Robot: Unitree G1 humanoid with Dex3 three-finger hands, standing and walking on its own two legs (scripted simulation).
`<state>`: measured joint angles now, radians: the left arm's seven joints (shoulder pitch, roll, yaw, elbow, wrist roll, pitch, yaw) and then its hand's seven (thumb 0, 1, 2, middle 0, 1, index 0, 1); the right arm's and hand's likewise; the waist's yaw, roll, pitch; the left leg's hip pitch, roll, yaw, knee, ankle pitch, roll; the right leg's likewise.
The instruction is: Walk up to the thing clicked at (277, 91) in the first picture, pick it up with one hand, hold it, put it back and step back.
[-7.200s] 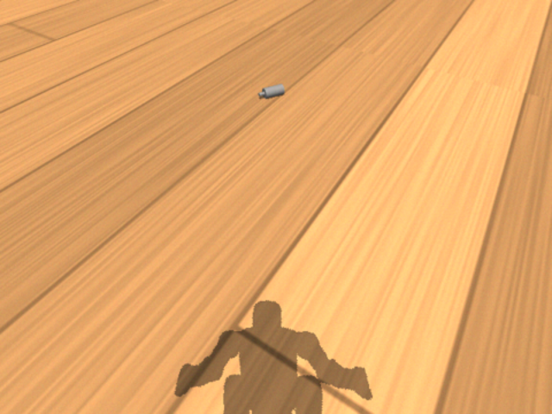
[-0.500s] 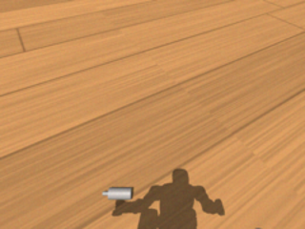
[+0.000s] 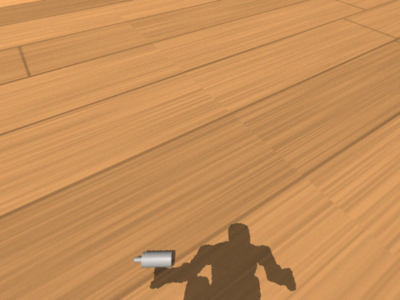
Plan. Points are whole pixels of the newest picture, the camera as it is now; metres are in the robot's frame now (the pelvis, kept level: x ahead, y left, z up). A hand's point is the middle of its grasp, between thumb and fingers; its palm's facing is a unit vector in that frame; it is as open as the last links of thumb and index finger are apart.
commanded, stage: walk up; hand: left
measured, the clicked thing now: (153, 259) +0.44 +0.24 -0.75
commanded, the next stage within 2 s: none
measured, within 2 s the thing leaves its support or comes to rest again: neither
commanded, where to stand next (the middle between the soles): +0.10 +0.00 m, yaw +1 degrees
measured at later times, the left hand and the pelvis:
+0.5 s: hand out of the picture +0.13 +0.22 -0.15, palm faces -0.06 -0.89 -0.45, open 7.3 cm; pelvis +0.04 -0.04 -0.01, yaw -1 degrees
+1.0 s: hand out of the picture +0.05 +0.30 -0.20, palm faces +0.00 -0.94 -0.33, open 7.3 cm; pelvis -0.02 +0.02 -0.02, yaw +1 degrees
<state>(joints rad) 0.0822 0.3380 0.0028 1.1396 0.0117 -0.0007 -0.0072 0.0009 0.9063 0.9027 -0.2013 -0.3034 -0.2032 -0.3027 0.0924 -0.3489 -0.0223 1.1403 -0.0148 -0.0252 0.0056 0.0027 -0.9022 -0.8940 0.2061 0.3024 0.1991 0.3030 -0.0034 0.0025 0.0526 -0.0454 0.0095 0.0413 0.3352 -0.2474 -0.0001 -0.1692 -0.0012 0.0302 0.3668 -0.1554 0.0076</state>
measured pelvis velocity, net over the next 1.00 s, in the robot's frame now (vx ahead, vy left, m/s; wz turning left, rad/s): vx -0.02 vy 0.02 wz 0.02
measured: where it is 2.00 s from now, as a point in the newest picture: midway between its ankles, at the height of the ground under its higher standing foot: outside the picture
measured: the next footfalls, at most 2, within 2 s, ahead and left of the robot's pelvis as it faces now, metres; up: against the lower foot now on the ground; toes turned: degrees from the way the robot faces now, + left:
right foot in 0.30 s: +0.15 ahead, -0.17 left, +0.00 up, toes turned -4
left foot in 0.76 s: +0.05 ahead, +0.15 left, +0.00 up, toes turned +1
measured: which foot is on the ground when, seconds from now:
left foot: down 0.00-0.34, up 0.36-0.74, down 0.76-1.00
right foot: down 0.00-0.14, up 0.16-0.28, down 0.30-0.78, up 0.80-1.00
